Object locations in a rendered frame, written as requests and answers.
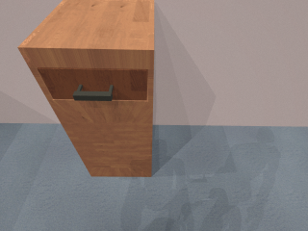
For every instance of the drawer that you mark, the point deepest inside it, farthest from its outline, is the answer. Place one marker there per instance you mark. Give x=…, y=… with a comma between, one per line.
x=128, y=83

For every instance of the cabinet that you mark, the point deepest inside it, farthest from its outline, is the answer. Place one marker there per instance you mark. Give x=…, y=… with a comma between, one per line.
x=112, y=138

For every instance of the handle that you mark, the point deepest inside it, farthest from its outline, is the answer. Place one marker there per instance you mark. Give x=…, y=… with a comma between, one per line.
x=82, y=95

